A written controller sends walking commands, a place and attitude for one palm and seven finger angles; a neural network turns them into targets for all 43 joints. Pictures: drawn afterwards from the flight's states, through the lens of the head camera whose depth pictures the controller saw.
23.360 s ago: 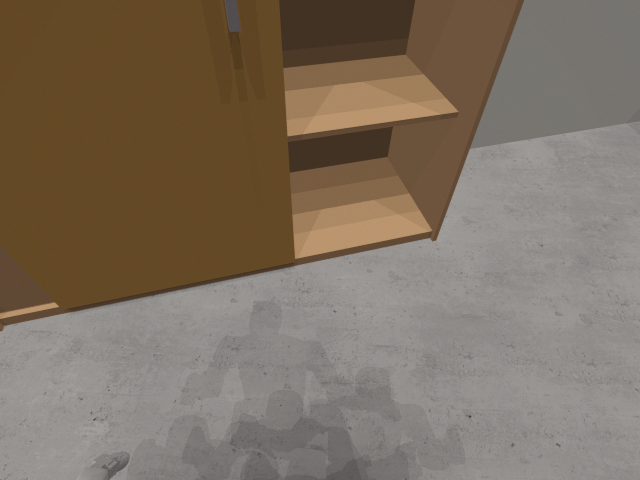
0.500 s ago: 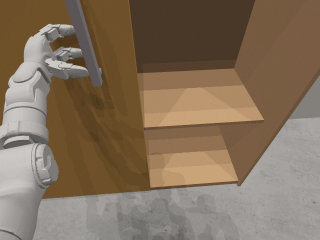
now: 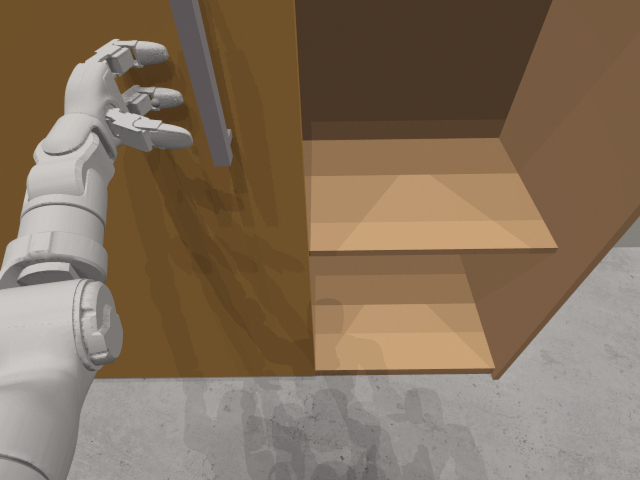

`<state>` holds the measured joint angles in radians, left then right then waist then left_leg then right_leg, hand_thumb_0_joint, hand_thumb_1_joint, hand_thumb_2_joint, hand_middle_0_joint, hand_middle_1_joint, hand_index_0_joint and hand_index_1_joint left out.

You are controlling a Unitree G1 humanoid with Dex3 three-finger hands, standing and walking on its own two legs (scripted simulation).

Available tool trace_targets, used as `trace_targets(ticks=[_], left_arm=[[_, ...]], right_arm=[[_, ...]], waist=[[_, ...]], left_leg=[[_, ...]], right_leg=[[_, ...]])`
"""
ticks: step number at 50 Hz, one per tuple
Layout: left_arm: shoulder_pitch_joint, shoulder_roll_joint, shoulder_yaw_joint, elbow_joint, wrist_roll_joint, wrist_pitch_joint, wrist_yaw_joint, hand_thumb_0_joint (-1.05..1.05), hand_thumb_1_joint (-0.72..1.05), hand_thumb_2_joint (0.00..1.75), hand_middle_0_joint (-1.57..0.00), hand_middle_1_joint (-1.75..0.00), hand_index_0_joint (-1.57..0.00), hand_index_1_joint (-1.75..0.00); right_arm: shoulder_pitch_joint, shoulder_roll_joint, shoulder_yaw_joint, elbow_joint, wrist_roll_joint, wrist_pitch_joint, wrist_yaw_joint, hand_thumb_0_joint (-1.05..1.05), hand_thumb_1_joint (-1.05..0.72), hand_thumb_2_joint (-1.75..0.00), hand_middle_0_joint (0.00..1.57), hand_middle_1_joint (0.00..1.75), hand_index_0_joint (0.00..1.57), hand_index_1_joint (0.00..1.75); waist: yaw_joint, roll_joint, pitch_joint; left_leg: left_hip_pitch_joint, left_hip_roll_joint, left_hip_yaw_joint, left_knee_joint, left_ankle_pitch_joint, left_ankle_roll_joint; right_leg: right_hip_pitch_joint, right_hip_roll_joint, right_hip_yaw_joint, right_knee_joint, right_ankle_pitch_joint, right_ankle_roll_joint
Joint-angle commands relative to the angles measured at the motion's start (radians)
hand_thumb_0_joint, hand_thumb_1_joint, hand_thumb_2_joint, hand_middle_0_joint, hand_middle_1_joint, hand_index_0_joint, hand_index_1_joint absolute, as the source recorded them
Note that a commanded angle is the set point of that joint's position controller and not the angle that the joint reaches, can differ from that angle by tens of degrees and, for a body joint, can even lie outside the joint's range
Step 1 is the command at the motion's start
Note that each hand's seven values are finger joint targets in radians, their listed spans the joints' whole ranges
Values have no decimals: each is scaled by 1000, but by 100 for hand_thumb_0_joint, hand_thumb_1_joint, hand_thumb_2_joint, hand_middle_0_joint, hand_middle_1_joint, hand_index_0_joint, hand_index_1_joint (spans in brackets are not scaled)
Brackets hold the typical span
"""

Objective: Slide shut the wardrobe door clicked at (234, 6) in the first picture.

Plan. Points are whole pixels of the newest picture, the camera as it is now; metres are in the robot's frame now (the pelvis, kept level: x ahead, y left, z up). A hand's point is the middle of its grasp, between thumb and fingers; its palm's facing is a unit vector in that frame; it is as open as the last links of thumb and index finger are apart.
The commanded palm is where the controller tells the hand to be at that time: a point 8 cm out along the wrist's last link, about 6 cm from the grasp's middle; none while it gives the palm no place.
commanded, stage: move the hooked fingers beside the handle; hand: left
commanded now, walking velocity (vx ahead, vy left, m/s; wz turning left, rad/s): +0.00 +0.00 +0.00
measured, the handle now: (205, 62) +0.51 +0.12 +0.28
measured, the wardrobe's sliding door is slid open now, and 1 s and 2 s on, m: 0.57 0.57 0.58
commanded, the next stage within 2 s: feel for the door with the fingertips in 1.34 s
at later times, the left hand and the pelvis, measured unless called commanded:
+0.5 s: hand (152, 102) +0.47 +0.18 +0.25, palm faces +0.00 -1.00 +0.00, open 13.5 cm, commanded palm +0.47 +0.24 +0.24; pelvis +0.00 -0.01 +0.00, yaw +0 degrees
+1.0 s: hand (146, 101) +0.48 +0.19 +0.25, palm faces -0.03 -1.00 +0.01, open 13.2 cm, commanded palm +0.47 +0.26 +0.24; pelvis -0.01 -0.01 +0.00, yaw -1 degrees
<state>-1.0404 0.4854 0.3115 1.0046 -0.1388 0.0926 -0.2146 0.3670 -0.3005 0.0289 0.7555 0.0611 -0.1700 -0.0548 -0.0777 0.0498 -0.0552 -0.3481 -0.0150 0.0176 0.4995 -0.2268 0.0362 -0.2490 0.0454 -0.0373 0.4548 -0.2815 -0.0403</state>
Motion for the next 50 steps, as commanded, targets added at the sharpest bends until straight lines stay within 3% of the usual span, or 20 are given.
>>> trace_targets(ticks=[1, 4, 6, 7, 9, 12, 14, 17, 21, 22, 25, 26, 27, 30, 36, 37, 39, 42, 45, 50], left_arm=[[-585, 249, 36, -215, 3, -72, 19, 0, -50, 30, -30, -120, -30, -120], [-590, 262, 35, -214, 4, -75, 8, 0, -50, 30, -30, -120, -30, -120], [-567, 266, 47, -182, -1, -76, 2, 0, -50, 30, -30, -120, -30, -120], [-547, 300, 50, -171, -10, -77, -3, 0, -50, 30, -30, -120, -30, -120], [-574, 295, 53, -171, 0, -79, -11, 0, -50, 30, -30, -120, -30, -120], [-539, 343, 70, -107, -4, -76, -19, 0, -50, 30, -30, -120, -30, -120], [-570, 340, 72, -144, 3, -82, -27, 0, -50, 30, -30, -120, -30, -120], [-524, 384, 86, -131, -2, -82, -39, 0, -50, 30, -30, -120, -30, -120], [-537, 347, 71, -152, 4, -83, -51, 0, -50, 30, -30, -120, -30, -120], [-524, 369, 63, -114, -10, -78, -51, 0, -50, 30, -30, -120, -30, -120], [-539, 412, 107, -107, 12, -77, -48, 0, -50, 30, -30, -120, -30, -120], [-546, 375, 74, -120, 15, -79, -53, 0, -50, 30, -30, -120, -30, -120], [-530, 393, 79, -105, 4, -76, -54, 0, -50, 30, -30, -120, -30, -120], [-541, 419, 110, -128, 16, -79, -58, 0, -50, 30, -30, -120, -30, -120], [-526, 431, 115, -109, 18, -74, -66, 0, -50, 30, -30, -120, -30, -120], [-491, 460, 127, -80, 14, -70, -65, 0, -50, 30, -30, -120, -30, -120], [-517, 467, 129, -89, 23, -67, -67, 0, -50, 30, -30, -120, -30, -120], [-487, 481, 117, -31, 20, -58, -72, 0, -50, 30, -30, -120, -30, -120], [-507, 501, 136, -50, 39, -61, -70, 0, -50, 30, -30, -120, -30, -120], [-511, 512, 141, -42, 42, -61, -68, 0, -50, 30, -30, -120, -30, -120]], right_arm=[[41, -153, -50, -90, -3, -42, -13, 0, -90, -90, 20, 30, 20, 30], [38, -152, -46, -91, -2, -41, -13, 0, -90, -90, 20, 30, 20, 30], [35, -149, -44, -93, -1, -42, -14, 0, -90, -90, 20, 30, 20, 30], [31, -158, -45, -99, 6, -43, -9, 0, -90, -90, 20, 30, 20, 30], [31, -153, -40, -99, 3, -38, -17, 0, -90, -90, 20, 30, 20, 30], [35, -159, -39, -103, 10, -37, -16, 0, -90, -90, 20, 30, 20, 30], [36, -155, -38, -106, 7, -36, -20, 0, -90, -90, 20, 30, 20, 30], [42, -162, -42, -117, 11, -37, -14, 0, -90, -90, 20, 30, 20, 30], [41, -151, -39, -122, 9, -32, -20, 0, -90, -90, 20, 30, 20, 30], [39, -164, -42, -122, 17, -34, -12, 0, -90, -90, 20, 30, 20, 30], [55, -161, -40, -113, 11, -27, -21, 0, -90, -90, 20, 30, 20, 30], [55, -158, -39, -118, 10, -28, -21, 0, -90, -90, 20, 30, 20, 30], [55, -166, -45, -121, 14, -30, -15, 0, -90, -90, 20, 30, 20, 30], [61, -160, -41, -122, 9, -26, -21, 0, -90, -90, 20, 30, 20, 30], [67, -164, -40, -125, 9, -19, -21, 0, -90, -90, 20, 30, 20, 30], [68, -171, -42, -123, 12, -12, -17, 0, -90, -90, 20, 30, 20, 30], [69, -168, -38, -125, 10, -6, -22, 0, -90, -90, 20, 30, 20, 30], [70, -178, -38, -127, 15, -1, -18, 0, -90, -90, 20, 30, 20, 30], [76, -171, -37, -133, 12, 6, -25, 0, -90, -90, 20, 30, 20, 30], [85, -174, -39, -134, 10, 13, -25, 0, -90, -90, 20, 30, 20, 30]], waist=[[-39, -26, -282], [-41, -4, -287], [-36, -39, -266], [-16, -36, -268], [-39, -30, -248], [-26, -65, -219], [-40, -27, -235], [-17, -41, -275], [-36, -17, -251], [-23, -53, -230], [-41, -41, -219], [-44, -27, -235], [-30, -50, -243], [-36, -15, -261], [-40, -35, -242], [-26, -52, -241], [-41, -43, -227], [-35, -66, -196], [-44, -31, -216], [-49, -43, -226]], left_leg=[[292, 35, -68, -28, 178, 20], [287, 30, -61, -18, 195, 21], [265, 29, -58, -19, 184, 25], [239, 23, -54, -19, 191, 25], [232, 25, -49, -22, 149, 26], [183, 23, -45, -24, 127, 31], [193, 21, -39, -20, 118, 31], [188, 17, -37, -12, 167, 33], [191, 21, -33, -20, 123, 33], [158, 17, -35, -20, 121, 34], [146, 22, -33, -22, 75, 36], [157, 21, -32, -24, 81, 35], [147, 19, -31, -19, 97, 37], [152, 20, -29, -16, 95, 36], [128, 21, -25, -13, 87, 38], [110, 21, -20, -7, 100, 38], [100, 21, -18, -10, 73, 38], [58, 23, -16, -11, 46, 37], [75, 25, -18, -8, 41, 36], [70, 28, -17, -1, 42, 36]], right_leg=[[-90, -24, 41, -70, 224, 16], [-77, -27, 46, -67, 256, 18], [-66, -26, 47, -71, 258, 18], [-43, -32, 46, -75, 267, 15], [-59, -29, 52, -74, 244, 21], [-46, -35, 54, -84, 230, 21], [-45, -34, 65, -80, 236, 25], [-9, -39, 61, -77, 289, 23], [-32, -32, 67, -82, 249, 28], [-30, -40, 60, -91, 244, 27], [-43, -34, 74, -90, 201, 32], [-42, -34, 72, -87, 205, 32], [-31, -39, 67, -90, 218, 30], [-21, -35, 77, -83, 226, 32], [-23, -36, 81, -83, 230, 36], [-9, -42, 80, -83, 247, 35], [-19, -40, 86, -83, 230, 39], [-33, -47, 90, -92, 189, 39], [-41, -42, 91, -85, 177, 39], [-47, -41, 92, -82, 180, 42]])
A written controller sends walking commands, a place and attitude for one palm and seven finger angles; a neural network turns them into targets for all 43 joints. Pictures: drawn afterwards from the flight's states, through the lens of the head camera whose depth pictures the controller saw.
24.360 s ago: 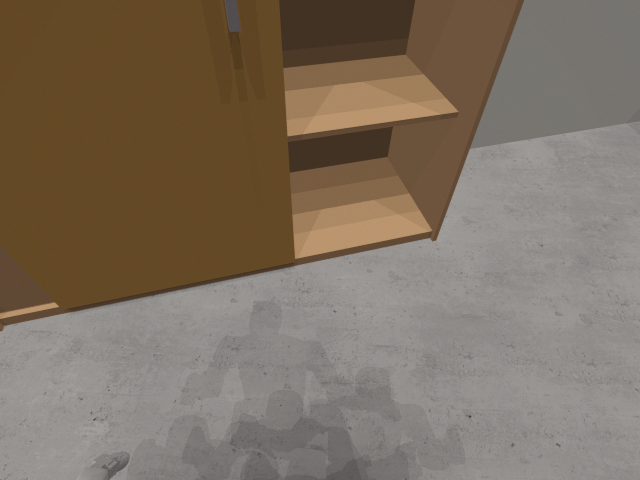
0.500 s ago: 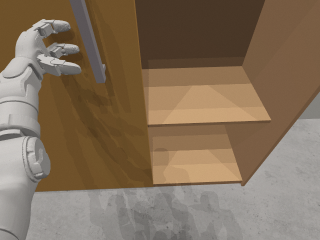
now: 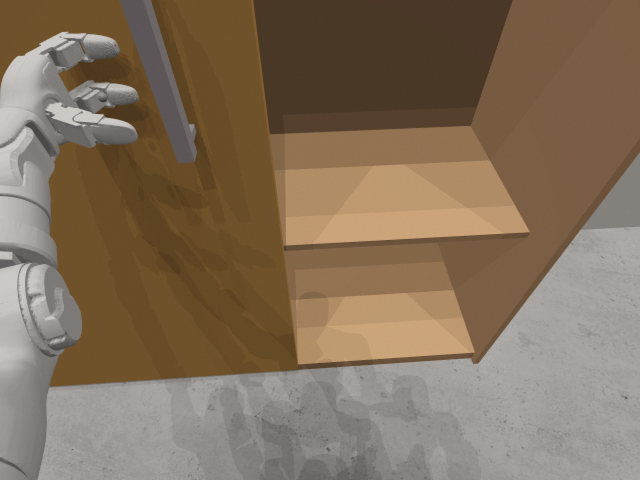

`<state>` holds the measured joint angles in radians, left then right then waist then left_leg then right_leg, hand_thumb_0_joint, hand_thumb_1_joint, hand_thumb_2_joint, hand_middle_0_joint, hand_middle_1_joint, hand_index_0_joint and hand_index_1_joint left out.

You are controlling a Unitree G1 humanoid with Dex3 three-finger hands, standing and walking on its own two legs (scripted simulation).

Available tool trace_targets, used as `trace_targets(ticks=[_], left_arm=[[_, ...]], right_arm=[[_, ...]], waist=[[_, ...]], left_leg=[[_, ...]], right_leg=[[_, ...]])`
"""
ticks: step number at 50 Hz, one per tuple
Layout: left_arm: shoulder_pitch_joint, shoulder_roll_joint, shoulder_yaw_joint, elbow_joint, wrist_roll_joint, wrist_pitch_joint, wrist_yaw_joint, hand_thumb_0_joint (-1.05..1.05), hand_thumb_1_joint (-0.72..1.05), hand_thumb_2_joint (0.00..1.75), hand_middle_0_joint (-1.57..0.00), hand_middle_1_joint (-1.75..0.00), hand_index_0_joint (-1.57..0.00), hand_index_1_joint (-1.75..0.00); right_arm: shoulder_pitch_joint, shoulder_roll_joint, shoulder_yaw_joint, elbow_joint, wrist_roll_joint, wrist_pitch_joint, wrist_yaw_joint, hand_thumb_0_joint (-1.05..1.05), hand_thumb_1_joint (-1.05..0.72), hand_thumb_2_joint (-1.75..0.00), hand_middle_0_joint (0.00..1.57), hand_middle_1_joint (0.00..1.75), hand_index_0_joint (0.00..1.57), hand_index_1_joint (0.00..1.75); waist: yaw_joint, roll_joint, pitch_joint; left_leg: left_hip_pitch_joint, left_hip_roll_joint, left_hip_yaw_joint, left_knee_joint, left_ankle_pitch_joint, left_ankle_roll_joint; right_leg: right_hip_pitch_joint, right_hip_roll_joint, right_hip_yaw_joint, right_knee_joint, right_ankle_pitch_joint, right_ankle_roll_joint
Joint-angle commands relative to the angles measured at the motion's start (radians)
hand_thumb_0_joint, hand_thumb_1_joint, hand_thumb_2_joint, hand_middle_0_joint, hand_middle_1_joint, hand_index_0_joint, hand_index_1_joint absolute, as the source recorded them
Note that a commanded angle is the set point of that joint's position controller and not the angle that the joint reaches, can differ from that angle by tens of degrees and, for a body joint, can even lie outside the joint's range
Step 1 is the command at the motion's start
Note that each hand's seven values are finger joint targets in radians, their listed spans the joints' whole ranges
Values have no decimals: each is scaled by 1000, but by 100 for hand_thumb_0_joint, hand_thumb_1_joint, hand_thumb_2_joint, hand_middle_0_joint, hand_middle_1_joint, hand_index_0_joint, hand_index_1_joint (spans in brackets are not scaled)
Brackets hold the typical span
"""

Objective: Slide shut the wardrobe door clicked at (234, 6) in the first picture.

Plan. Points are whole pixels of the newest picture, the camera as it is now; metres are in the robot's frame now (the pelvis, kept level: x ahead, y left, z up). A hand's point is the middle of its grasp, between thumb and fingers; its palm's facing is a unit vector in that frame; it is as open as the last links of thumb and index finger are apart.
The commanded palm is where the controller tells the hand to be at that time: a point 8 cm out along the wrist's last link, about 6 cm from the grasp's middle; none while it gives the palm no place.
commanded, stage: move the hooked fingers beside the handle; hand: left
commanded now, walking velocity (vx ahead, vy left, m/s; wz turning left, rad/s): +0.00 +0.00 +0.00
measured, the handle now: (160, 55) +0.52 +0.15 +0.28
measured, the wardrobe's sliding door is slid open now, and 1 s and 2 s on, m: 0.57 0.58 0.58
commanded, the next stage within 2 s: feel for the door with the fingertips in 0.34 s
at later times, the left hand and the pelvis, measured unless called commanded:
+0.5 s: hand (96, 98) +0.48 +0.22 +0.25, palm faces +0.02 -1.00 -0.01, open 13.3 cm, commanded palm +0.47 +0.27 +0.24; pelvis +0.00 +0.01 +0.00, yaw +1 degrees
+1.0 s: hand (102, 100) +0.48 +0.21 +0.25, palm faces +0.05 -1.00 +0.00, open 13.6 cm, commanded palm +0.47 +0.24 +0.24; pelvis +0.01 +0.01 +0.00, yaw +2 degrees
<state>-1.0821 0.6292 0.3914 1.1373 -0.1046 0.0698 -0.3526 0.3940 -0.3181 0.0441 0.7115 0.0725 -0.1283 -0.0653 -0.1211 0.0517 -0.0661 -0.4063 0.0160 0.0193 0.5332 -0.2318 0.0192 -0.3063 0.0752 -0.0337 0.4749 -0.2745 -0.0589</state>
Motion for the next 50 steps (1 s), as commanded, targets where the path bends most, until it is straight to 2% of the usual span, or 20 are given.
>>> trace_targets(ticks=[1, 2, 4, 6, 10, 12, 15, 17, 21, 22, 23, 26, 27, 28, 33, 37, 44, 47, 48, 50], left_arm=[[-468, 351, 46, -172, 9, -38, 67, 0, -50, 30, -30, -120, -30, -120], [-456, 349, 25, -147, -5, -33, 67, 0, -50, 30, -30, -120, -30, -120], [-479, 320, 22, -186, 9, -42, 66, 0, -50, 30, -30, -120, -30, -120], [-482, 346, 42, -173, 13, -45, 69, 0, -50, 30, -30, -120, -30, -120], [-489, 289, 7, -177, 7, -46, 70, 0, -50, 30, -30, -120, -30, -120], [-477, 295, -4, -124, -7, -39, 74, 0, -50, 30, -30, -120, -30, -120], [-511, 307, 24, -174, 5, -55, 77, 0, -50, 30, -30, -120, -30, -120], [-498, 258, -30, -142, -5, -47, 76, 0, -50, 30, -30, -120, -30, -120], [-533, 234, -24, -165, 3, -54, 81, 0, -50, 30, -30, -120, -30, -120], [-513, 247, -30, -135, -8, -47, 83, 0, -50, 30, -30, -120, -30, -120], [-525, 210, -33, -167, -7, -52, 86, 0, -50, 30, -30, -120, -30, -120], [-539, 143, -70, -219, -13, -65, 89, 0, -50, 30, -30, -120, -30, -120], [-526, 136, -88, -179, -31, -55, 92, 0, -50, 30, -30, -120, -30, -120], [-527, 132, -58, -191, -30, -60, 98, 0, -50, 30, -30, -120, -30, -120], [-527, 100, -71, -265, -39, -70, 103, 0, -50, 30, -30, -120, -30, -120], [-535, -12, -152, -297, -55, -62, 114, 0, -50, 30, -30, -120, -30, -120], [-531, 19, -99, -341, -61, -52, 128, 0, -50, 30, -30, -120, -30, -120], [-547, 22, -122, -293, -68, -43, 129, 0, -50, 30, -30, -120, -30, -120], [-558, -2, -121, -311, -61, -50, 128, 0, -50, 30, -30, -120, -30, -120], [-545, -20, -134, -366, -57, -56, 125, 0, -50, 30, -30, -120, -30, -120]], right_arm=[[59, -154, -54, -92, -1, -27, -14, 0, -90, -90, 20, 30, 20, 30], [56, -165, -58, -89, 5, -27, -4, 0, -90, -90, 20, 30, 20, 30], [59, -154, -56, -92, -1, -26, -11, 0, -90, -90, 20, 30, 20, 30], [66, -156, -55, -89, -3, -25, -14, 0, -90, -90, 20, 30, 20, 30], [66, -153, -56, -86, -2, -28, -13, 0, -90, -90, 20, 30, 20, 30], [66, -165, -58, -78, 2, -30, -7, 0, -90, -90, 20, 30, 20, 30], [74, -157, -58, -76, -5, -36, -15, 0, -90, -90, 20, 30, 20, 30], [73, -162, -59, -73, 0, -39, -7, 0, -90, -90, 20, 30, 20, 30], [85, -155, -58, -61, -10, -46, -13, 0, -90, -90, 20, 30, 20, 30], [83, -165, -62, -58, -3, -48, -5, 0, -90, -90, 20, 30, 20, 30], [86, -154, -58, -58, -8, -48, -8, 0, -90, -90, 20, 30, 20, 30], [74, -144, -62, -60, -10, -60, -6, 0, -90, -90, 20, 30, 20, 30], [69, -154, -64, -53, -3, -64, 2, 0, -90, -90, 20, 30, 20, 30], [79, -147, -61, -44, -11, -65, -3, 0, -90, -90, 20, 30, 20, 30], [60, -143, -63, -47, -10, -77, -1, 0, -90, -90, 20, 30, 20, 30], [35, -136, -63, -45, -5, -93, 3, 0, -90, -90, 20, 30, 20, 30], [24, -138, -63, -35, -10, -107, 5, 0, -90, -90, 20, 30, 20, 30], [17, -143, -59, -30, -4, -110, 8, 0, -90, -90, 20, 30, 20, 30], [24, -133, -57, -25, -9, -109, 5, 0, -90, -90, 20, 30, 20, 30], [13, -130, -60, -40, -9, -113, 8, 0, -90, -90, 20, 30, 20, 30]], waist=[[-9, -44, -215], [5, -63, -214], [-13, -20, -210], [-13, -29, -215], [-21, -10, -204], [-14, -61, -167], [-21, -21, -209], [-18, -25, -196], [-32, -2, -201], [-17, -30, -201], [-35, -16, -200], [-31, 33, -235], [-21, -13, -214], [-35, -35, -202], [-19, 17, -249], [-23, 21, -211], [-4, 0, -264], [-2, -8, -223], [-20, -3, -225], [-7, 38, -274]], left_leg=[[129, -2, -21, -37, 46, 52], [107, -8, -22, -35, 61, 53], [143, -2, -24, -38, 44, 51], [142, 1, -29, -40, 34, 51], [165, 2, -33, -43, 29, 50], [122, 2, -35, -45, 7, 52], [167, 6, -41, -48, 10, 51], [159, 3, -46, -47, 24, 49], [194, 7, -53, -50, 21, 47], [177, 5, -54, -45, 41, 48], [196, 9, -51, -46, 30, 48], [260, 10, -61, -49, 49, 43], [230, 6, -64, -45, 55, 45], [231, 11, -61, -45, 43, 46], [291, 10, -66, -45, 90, 41], [322, 14, -76, -50, 95, 38], [358, 7, -85, -41, 159, 35], [325, 0, -83, -40, 163, 36], [339, 4, -80, -39, 161, 36], [391, 4, -90, -34, 203, 30]], right_leg=[[8, -70, 85, -99, 170, 59], [14, -77, 77, -104, 185, 56], [-13, -67, 78, -97, 163, 57], [-17, -66, 78, -100, 138, 57], [-44, -62, 71, -105, 125, 54], [-54, -67, 68, -119, 90, 53], [-50, -60, 70, -107, 88, 52], [-64, -65, 59, -110, 94, 48], [-86, -57, 58, -103, 86, 48], [-76, -62, 53, -108, 100, 45], [-87, -56, 58, -101, 97, 49], [-101, -54, 51, -100, 95, 45], [-96, -59, 46, -110, 98, 42], [-96, -51, 50, -102, 101, 47], [-83, -51, 46, -93, 133, 39], [-121, -53, 34, -99, 118, 35], [-89, -49, 31, -77, 180, 32], [-92, -58, 27, -84, 181, 30], [-97, -52, 29, -74, 191, 33], [-96, -52, 26, -64, 212, 28]])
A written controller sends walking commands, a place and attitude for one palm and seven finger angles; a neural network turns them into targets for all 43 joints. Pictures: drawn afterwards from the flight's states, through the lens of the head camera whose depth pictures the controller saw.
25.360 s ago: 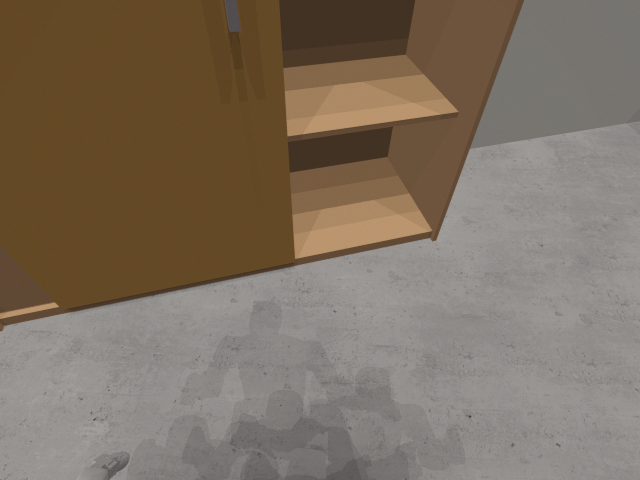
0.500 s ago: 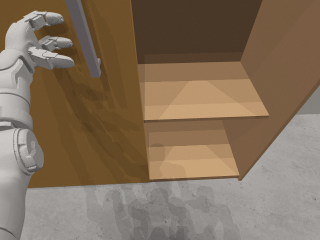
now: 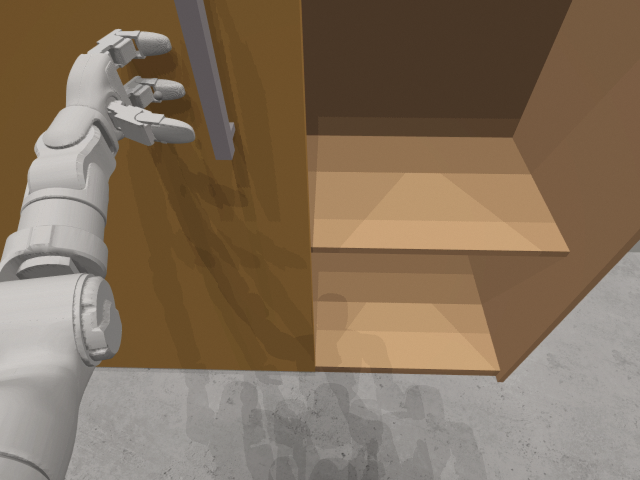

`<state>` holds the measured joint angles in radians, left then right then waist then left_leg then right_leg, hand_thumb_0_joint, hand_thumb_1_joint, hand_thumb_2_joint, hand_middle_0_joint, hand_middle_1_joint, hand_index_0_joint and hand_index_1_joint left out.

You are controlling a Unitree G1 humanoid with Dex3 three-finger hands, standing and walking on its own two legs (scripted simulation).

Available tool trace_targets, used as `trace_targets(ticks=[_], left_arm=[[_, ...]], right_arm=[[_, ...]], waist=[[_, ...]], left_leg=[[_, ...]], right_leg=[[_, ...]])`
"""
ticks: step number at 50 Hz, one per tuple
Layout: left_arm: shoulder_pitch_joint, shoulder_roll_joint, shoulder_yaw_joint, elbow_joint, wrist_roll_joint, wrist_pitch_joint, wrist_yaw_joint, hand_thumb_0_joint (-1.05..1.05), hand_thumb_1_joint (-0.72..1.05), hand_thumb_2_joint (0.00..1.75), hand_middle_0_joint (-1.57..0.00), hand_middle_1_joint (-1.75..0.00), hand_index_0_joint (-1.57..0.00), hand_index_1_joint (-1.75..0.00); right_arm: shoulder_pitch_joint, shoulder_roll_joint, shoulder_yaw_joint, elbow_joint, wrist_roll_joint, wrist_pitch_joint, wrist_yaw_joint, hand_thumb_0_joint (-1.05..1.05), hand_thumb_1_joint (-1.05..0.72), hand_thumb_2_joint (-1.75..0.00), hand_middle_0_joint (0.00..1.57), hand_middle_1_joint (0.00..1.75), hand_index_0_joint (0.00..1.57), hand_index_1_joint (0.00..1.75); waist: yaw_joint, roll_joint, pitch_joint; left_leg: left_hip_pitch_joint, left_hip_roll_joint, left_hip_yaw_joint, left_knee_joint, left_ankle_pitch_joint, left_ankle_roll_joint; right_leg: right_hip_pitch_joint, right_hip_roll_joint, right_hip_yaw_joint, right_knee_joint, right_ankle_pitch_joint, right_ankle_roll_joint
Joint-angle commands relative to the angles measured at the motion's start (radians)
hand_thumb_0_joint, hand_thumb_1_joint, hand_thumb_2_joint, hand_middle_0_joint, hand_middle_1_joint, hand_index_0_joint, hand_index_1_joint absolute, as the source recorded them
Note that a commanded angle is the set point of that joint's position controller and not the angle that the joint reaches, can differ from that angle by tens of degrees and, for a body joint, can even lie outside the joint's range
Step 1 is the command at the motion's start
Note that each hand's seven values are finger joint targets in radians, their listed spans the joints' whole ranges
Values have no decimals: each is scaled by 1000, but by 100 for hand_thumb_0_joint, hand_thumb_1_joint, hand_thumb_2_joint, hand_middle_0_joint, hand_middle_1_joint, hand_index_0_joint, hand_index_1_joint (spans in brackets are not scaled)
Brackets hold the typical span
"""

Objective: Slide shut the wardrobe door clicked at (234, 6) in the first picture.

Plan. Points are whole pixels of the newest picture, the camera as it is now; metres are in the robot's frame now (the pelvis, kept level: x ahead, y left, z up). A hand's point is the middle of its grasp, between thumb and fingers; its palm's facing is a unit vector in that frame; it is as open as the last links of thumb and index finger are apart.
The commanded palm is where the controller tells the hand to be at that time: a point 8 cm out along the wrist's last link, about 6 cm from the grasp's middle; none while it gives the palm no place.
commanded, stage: slide the fingers in behind the handle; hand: left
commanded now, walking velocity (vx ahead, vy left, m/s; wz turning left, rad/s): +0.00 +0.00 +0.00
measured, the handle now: (207, 54) +0.51 +0.13 +0.28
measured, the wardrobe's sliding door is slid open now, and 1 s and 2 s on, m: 0.58 0.58 0.59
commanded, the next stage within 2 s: move the hooked fingers beside the handle in 0.34 s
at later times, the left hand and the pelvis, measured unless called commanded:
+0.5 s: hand (183, 104) +0.47 +0.16 +0.24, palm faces -0.02 -1.00 -0.02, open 13.9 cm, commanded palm +0.46 +0.20 +0.24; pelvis +0.01 -0.01 +0.00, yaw +0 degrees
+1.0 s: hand (181, 101) +0.48 +0.16 +0.24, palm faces +0.00 -1.00 -0.01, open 13.6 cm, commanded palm +0.46 +0.21 +0.24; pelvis +0.01 -0.02 +0.00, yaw -1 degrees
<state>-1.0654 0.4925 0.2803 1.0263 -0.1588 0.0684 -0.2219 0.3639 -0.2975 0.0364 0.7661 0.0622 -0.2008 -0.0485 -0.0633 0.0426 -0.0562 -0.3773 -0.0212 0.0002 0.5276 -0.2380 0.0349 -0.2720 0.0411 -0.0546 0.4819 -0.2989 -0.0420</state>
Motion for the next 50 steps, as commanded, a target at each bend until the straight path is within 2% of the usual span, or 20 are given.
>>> trace_targets(ticks=[1, 5, 12, 14, 15, 17, 19, 22, 23, 24, 26, 27, 30, 34, 38, 41, 43, 44, 46, 50], left_arm=[[-544, 90, -39, -261, -2, -52, -7, 0, -50, 30, -30, -120, -30, -120], [-507, 98, -16, -285, -21, -45, -5, 0, -50, 30, -30, -120, -30, -120], [-457, 102, -24, -348, -39, -22, -12, 0, -50, 30, -30, -120, -30, -120], [-477, 83, -32, -345, -33, -12, -6, 0, -50, 30, -30, -120, -30, -120], [-472, 67, -37, -369, -36, -10, -7, 0, -50, 30, -30, -120, -30, -120], [-426, 109, -9, -383, -38, -5, 3, 0, -50, 30, -30, -120, -30, -120], [-471, 52, -50, -422, -35, -4, 6, 0, -50, 30, -30, -120, -30, -120], [-427, 61, -35, -434, -42, 4, 15, 0, -50, 30, -30, -120, -30, -120], [-436, 27, -52, -439, -49, 8, 16, 0, -50, 30, -30, -120, -30, -120], [-429, 82, -4, -409, -47, 15, 20, 0, -50, 30, -30, -120, -30, -120], [-456, 119, 22, -386, -41, 18, 31, 0, -50, 30, -30, -120, -30, -120], [-444, 168, 50, -367, -32, 13, 43, 0, -50, 30, -30, -120, -30, -120], [-469, 110, -11, -378, -9, 2, 45, 0, -50, 30, -30, -120, -30, -120], [-457, 197, 50, -327, -1, -4, 35, 0, -50, 30, -30, -120, -30, -120], [-453, 152, 12, -334, -11, -9, 9, 0, -50, 30, -30, -120, -30, -120], [-489, 180, 23, -311, -9, -14, 4, 0, -50, 30, -30, -120, -30, -120], [-477, 195, 43, -322, -13, -21, 3, 0, -50, 30, -30, -120, -30, -120], [-461, 239, 75, -327, -9, -22, 0, 0, -50, 30, -30, -120, -30, -120], [-460, 260, 90, -313, -12, -24, -5, 0, -50, 30, -30, -120, -30, -120], [-430, 267, 91, -320, -13, -31, -18, 0, -50, 30, -30, -120, -30, -120]], right_arm=[[39, -146, -51, -97, 1, -42, -9, 0, -90, -90, 20, 30, 20, 30], [26, -148, -53, -105, 3, -39, -6, 0, -90, -90, 20, 30, 20, 30], [-16, -147, -49, -126, 14, -32, -7, 0, -90, -90, 20, 30, 20, 30], [-16, -141, -46, -117, 10, -28, -11, 0, -90, -90, 20, 30, 20, 30], [-18, -137, -48, -122, 11, -30, -10, 0, -90, -90, 20, 30, 20, 30], [-28, -143, -49, -130, 13, -27, -8, 0, -90, -90, 20, 30, 20, 30], [-34, -132, -48, -127, 12, -26, -9, 0, -90, -90, 20, 30, 20, 30], [-44, -135, -50, -130, 13, -24, -8, 0, -90, -90, 20, 30, 20, 30], [-48, -130, -47, -127, 12, -23, -8, 0, -90, -90, 20, 30, 20, 30], [-42, -134, -49, -119, 11, -19, -12, 0, -90, -90, 20, 30, 20, 30], [-44, -134, -45, -116, 10, -11, -16, 0, -90, -90, 20, 30, 20, 30], [-45, -138, -42, -115, 8, -5, -15, 0, -90, -90, 20, 30, 20, 30], [-46, -125, -40, -123, 9, -4, -14, 0, -90, -90, 20, 30, 20, 30], [-29, -133, -43, -123, 7, 8, -17, 0, -90, -90, 20, 30, 20, 30], [-33, -128, -41, -133, 11, 8, -17, 0, -90, -90, 20, 30, 20, 30], [-24, -133, -43, -127, 13, 8, -21, 0, -90, -90, 20, 30, 20, 30], [-19, -134, -44, -129, 10, 3, -18, 0, -90, -90, 20, 30, 20, 30], [-17, -137, -45, -128, 10, 5, -19, 0, -90, -90, 20, 30, 20, 30], [-13, -138, -44, -129, 10, 7, -21, 0, -90, -90, 20, 30, 20, 30], [-18, -139, -44, -138, 13, 6, -20, 0, -90, -90, 20, 30, 20, 30]], waist=[[-64, 54, -289], [-54, -6, -303], [-32, 2, -275], [-48, 6, -250], [-44, 13, -279], [-21, 5, -300], [-44, 22, -296], [-25, 9, -307], [-35, -3, -301], [-28, -30, -290], [-30, -50, -269], [-14, -32, -255], [-37, -14, -257], [-29, -52, -285], [-34, -18, -290], [-45, -30, -270], [-38, -24, -294], [-28, -12, -305], [-29, -47, -297], [-24, -22, -286]], left_leg=[[375, 44, -76, -29, 219, 11], [365, 39, -65, -21, 247, 18], [354, 36, -61, -26, 255, 18], [349, 35, -59, -29, 246, 20], [365, 34, -59, -26, 255, 19], [367, 33, -57, -21, 290, 19], [388, 33, -59, -23, 281, 18], [388, 34, -60, -19, 307, 18], [390, 30, -57, -19, 307, 20], [366, 30, -56, -20, 293, 21], [323, 24, -48, -29, 251, 23], [298, 23, -44, -30, 243, 23], [314, 22, -37, -27, 244, 27], [275, 16, -29, -23, 236, 32], [287, 13, -25, -19, 245, 33], [268, 14, -22, -24, 212, 35], [277, 12, -21, -19, 230, 37], [277, 12, -19, -20, 237, 37], [250, 11, -14, -24, 225, 38], [244, 11, -8, -28, 215, 39]], right_leg=[[-138, -18, 44, -69, 233, 10], [-98, -16, 46, -68, 281, 13], [-72, -21, 43, -76, 288, 9], [-84, -18, 44, -76, 293, 12], [-79, -18, 45, -75, 300, 13], [-53, -19, 45, -73, 323, 10], [-67, -18, 44, -73, 322, 13], [-49, -18, 42, -71, 336, 9], [-50, -15, 43, -71, 350, 12], [-40, -16, 45, -74, 350, 13], [-28, -19, 51, -77, 336, 18], [-18, -24, 51, -79, 322, 15], [-29, -25, 57, -75, 335, 19], [21, -29, 69, -75, 367, 23], [21, -29, 70, -77, 388, 23], [11, -30, 76, -86, 363, 27], [27, -30, 78, -82, 388, 27], [41, -31, 81, -83, 399, 27], [61, -33, 84, -85, 414, 32], [61, -33, 88, -89, 404, 31]])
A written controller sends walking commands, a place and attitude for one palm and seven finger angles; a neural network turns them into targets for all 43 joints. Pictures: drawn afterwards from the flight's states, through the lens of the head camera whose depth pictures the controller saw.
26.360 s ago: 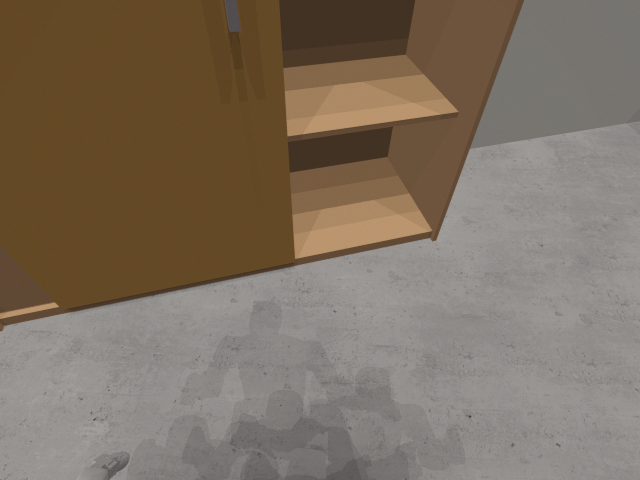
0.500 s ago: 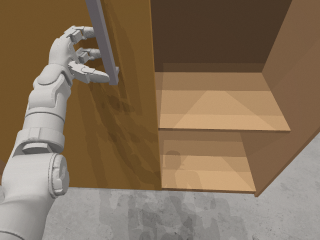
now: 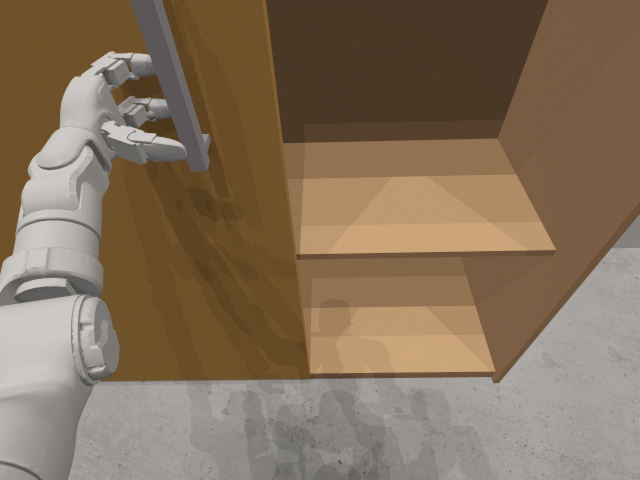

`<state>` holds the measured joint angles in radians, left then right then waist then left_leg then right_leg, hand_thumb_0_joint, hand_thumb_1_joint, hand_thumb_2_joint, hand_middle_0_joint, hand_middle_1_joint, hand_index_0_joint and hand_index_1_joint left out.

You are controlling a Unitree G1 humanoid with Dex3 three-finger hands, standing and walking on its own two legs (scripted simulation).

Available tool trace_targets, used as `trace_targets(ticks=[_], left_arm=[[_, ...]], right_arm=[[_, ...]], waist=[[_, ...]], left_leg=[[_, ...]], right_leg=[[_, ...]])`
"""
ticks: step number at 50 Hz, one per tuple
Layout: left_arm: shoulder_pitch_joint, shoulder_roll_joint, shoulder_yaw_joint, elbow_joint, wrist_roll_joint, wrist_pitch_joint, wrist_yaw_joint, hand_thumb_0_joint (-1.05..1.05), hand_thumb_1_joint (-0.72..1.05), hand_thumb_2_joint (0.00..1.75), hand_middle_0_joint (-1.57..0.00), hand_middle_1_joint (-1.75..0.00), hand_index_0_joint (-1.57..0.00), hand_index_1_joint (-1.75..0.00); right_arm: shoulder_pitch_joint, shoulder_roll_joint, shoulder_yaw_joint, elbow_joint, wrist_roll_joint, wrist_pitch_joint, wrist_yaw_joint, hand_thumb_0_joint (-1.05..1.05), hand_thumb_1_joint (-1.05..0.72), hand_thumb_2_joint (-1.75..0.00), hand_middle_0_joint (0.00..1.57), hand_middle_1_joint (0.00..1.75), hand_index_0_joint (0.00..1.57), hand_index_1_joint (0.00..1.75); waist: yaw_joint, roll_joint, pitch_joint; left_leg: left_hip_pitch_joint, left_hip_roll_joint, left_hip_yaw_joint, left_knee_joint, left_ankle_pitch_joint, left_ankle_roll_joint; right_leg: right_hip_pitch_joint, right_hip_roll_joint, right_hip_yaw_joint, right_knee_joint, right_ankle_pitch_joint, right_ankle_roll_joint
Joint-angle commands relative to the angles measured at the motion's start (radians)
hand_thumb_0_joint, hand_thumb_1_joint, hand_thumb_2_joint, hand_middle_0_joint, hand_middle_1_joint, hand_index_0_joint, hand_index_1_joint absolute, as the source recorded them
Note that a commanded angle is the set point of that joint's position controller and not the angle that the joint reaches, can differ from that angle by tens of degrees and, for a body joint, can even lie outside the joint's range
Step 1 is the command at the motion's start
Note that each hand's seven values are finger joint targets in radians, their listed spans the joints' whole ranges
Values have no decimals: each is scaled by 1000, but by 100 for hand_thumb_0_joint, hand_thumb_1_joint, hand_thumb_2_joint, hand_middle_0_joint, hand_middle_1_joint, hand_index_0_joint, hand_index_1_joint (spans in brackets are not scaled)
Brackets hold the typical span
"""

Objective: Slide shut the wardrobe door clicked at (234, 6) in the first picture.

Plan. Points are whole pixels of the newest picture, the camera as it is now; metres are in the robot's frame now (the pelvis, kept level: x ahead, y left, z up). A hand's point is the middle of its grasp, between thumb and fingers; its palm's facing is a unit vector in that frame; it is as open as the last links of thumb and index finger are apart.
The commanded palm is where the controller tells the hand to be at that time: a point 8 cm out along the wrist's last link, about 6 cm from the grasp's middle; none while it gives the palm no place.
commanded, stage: move the hooked fingers beside the handle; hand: left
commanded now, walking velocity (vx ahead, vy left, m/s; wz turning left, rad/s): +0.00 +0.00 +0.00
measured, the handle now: (176, 68) +0.51 +0.15 +0.28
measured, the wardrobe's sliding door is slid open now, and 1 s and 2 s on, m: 0.58 0.59 0.61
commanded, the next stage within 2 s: none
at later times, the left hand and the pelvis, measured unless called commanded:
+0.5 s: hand (144, 114) +0.47 +0.19 +0.24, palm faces -0.03 -1.00 +0.00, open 13.4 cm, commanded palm +0.46 +0.26 +0.24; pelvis -0.01 +0.01 +0.00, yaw -1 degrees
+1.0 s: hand (136, 113) +0.47 +0.20 +0.25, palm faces -0.03 -1.00 +0.01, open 13.1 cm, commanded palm +0.46 +0.28 +0.24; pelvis -0.02 +0.02 +0.00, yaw -2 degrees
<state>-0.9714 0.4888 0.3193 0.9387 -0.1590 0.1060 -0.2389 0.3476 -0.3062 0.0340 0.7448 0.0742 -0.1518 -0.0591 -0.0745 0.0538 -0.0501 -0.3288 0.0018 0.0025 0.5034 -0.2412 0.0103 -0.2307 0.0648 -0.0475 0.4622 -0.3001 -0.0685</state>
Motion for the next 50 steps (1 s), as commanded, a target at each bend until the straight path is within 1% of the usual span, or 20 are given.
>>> trace_targets(ticks=[1, 12, 15, 17, 18, 21, 22, 23, 26, 27, 28, 31, 32, 33, 37, 38, 42, 43, 47, 50], left_arm=[[-518, 298, 71, -214, -10, -66, -1, 0, -50, 30, -30, -120, -30, -120], [-533, 380, 68, -99, -1, -55, -8, 0, -50, 30, -30, -120, -30, -120], [-533, 387, 110, -155, 21, -71, -1, 0, -50, 30, -30, -120, -30, -120], [-541, 429, 95, -57, 1, -61, 0, 0, -50, 30, -30, -120, -30, -120], [-539, 411, 133, -113, 16, -77, 5, 0, -50, 30, -30, -120, -30, -120], [-545, 411, 123, -157, 33, -89, 2, 0, -50, 30, -30, -120, -30, -120], [-546, 427, 88, -86, 13, -78, 2, 0, -50, 30, -30, -120, -30, -120], [-536, 394, 117, -115, 27, -86, 8, 0, -50, 30, -30, -120, -30, -120], [-566, 397, 107, -134, 37, -95, 10, 0, -50, 30, -30, -120, -30, -120], [-573, 418, 76, -63, 14, -82, 10, 0, -50, 30, -30, -120, -30, -120], [-567, 399, 121, -111, 29, -96, 16, 0, -50, 30, -30, -120, -30, -120], [-580, 431, 136, -121, 42, -102, 16, 0, -50, 30, -30, -120, -30, -120], [-576, 442, 90, -52, 18, -88, 12, 0, -50, 30, -30, -120, -30, -120], [-574, 412, 130, -97, 34, -100, 18, 0, -50, 30, -30, -120, -30, -120], [-598, 450, 87, -10, 32, -90, 15, 0, -50, 30, -30, -120, -30, -120], [-605, 426, 124, -46, 48, -101, 20, 0, -50, 30, -30, -120, -30, -120], [-622, 478, 100, -13, 46, -100, 10, 0, -50, 30, -30, -120, -30, -120], [-602, 482, 155, -41, 59, -109, 13, 0, -50, 30, -30, -120, -30, -120], [-615, 492, 97, 23, 49, -100, -1, 0, -50, 30, -30, -120, -30, -120], [-627, 542, 164, -31, 72, -117, -2, 0, -50, 30, -30, -120, -30, -120]], right_arm=[[5, -133, -42, -113, 0, -39, -11, 0, -90, -90, 20, 30, 20, 30], [18, -155, -44, -117, 8, -30, 0, 0, -90, -90, 20, 30, 20, 30], [30, -140, -45, -127, -1, -22, -12, 0, -90, -90, 20, 30, 20, 30], [34, -163, -45, -113, 5, -25, 3, 0, -90, -90, 20, 30, 20, 30], [52, -145, -44, -116, -2, -19, -6, 0, -90, -90, 20, 30, 20, 30], [43, -141, -46, -134, -5, -21, -10, 0, -90, -90, 20, 30, 20, 30], [32, -159, -47, -125, 5, -25, 7, 0, -90, -90, 20, 30, 20, 30], [56, -141, -44, -120, -3, -17, -4, 0, -90, -90, 20, 30, 20, 30], [46, -141, -43, -129, -5, -19, -11, 0, -90, -90, 20, 30, 20, 30], [40, -161, -48, -121, 5, -27, 8, 0, -90, -90, 20, 30, 20, 30], [62, -143, -45, -120, -5, -22, -3, 0, -90, -90, 20, 30, 20, 30], [58, -145, -45, -126, -9, -25, -13, 0, -90, -90, 20, 30, 20, 30], [48, -164, -48, -118, 4, -29, 7, 0, -90, -90, 20, 30, 20, 30], [72, -145, -45, -118, -7, -25, -4, 0, -90, -90, 20, 30, 20, 30], [65, -167, -48, -112, 2, -30, 4, 0, -90, -90, 20, 30, 20, 30], [88, -151, -45, -109, -9, -27, -7, 0, -90, -90, 20, 30, 20, 30], [79, -167, -46, -113, -1, -30, -1, 0, -90, -90, 20, 30, 20, 30], [100, -154, -45, -114, -10, -26, -10, 0, -90, -90, 20, 30, 20, 30], [86, -170, -46, -116, 1, -29, -2, 0, -90, -90, 20, 30, 20, 30], [100, -160, -44, -121, -7, -22, -18, 0, -90, -90, 20, 30, 20, 30]], waist=[[-12, -50, -290], [-8, -54, -222], [-23, -27, -271], [-5, -87, -228], [-30, -87, -257], [-19, -28, -306], [1, -44, -256], [-31, -37, -259], [-32, -20, -262], [-6, -47, -232], [-36, -44, -246], [-29, -41, -272], [-1, -42, -242], [-38, -45, -261], [-18, -59, -213], [-52, -60, -229], [-24, -38, -239], [-43, -53, -256], [-29, -46, -219], [-49, -32, -248]], left_leg=[[184, -10, -10, -7, 208, 63], [104, -13, -6, -12, 163, 64], [150, -3, -6, -12, 155, 64], [72, -12, -10, -12, 145, 63], [109, 0, -4, -11, 132, 64], [155, 1, -10, -15, 152, 61], [103, -9, -13, -14, 161, 62], [135, 4, -8, -12, 138, 61], [150, 8, -15, -24, 114, 58], [98, -5, -21, -23, 131, 59], [138, 11, -16, -20, 111, 59], [148, 10, -21, -25, 110, 60], [93, -3, -23, -25, 126, 58], [135, 10, -16, -22, 98, 59], [76, 2, -23, -27, 88, 59], [110, 14, -19, -25, 62, 59], [73, 3, -22, -24, 83, 59], [101, 14, -16, -20, 72, 59], [47, 5, -19, -24, 53, 59], [75, 16, -13, -23, 27, 60]], right_leg=[[23, -56, 80, -70, 395, 59], [-17, -68, 77, -87, 341, 59], [-10, -54, 85, -77, 312, 61], [-14, -70, 78, -89, 320, 61], [0, -55, 85, -71, 306, 65], [-3, -51, 80, -71, 296, 59], [-18, -66, 73, -84, 311, 54], [-27, -50, 77, -68, 286, 58], [-43, -48, 75, -81, 234, 57], [-50, -62, 67, -94, 251, 52], [-49, -45, 73, -75, 235, 57], [-41, -45, 77, -83, 221, 57], [-45, -62, 69, -94, 241, 51], [-48, -45, 75, -76, 217, 57], [-72, -59, 68, -101, 192, 54], [-76, -45, 76, -82, 174, 60], [-58, -60, 75, -97, 190, 54], [-53, -45, 80, -80, 187, 58], [-69, -60, 79, -104, 160, 56], [-60, -48, 94, -95, 137, 62]])
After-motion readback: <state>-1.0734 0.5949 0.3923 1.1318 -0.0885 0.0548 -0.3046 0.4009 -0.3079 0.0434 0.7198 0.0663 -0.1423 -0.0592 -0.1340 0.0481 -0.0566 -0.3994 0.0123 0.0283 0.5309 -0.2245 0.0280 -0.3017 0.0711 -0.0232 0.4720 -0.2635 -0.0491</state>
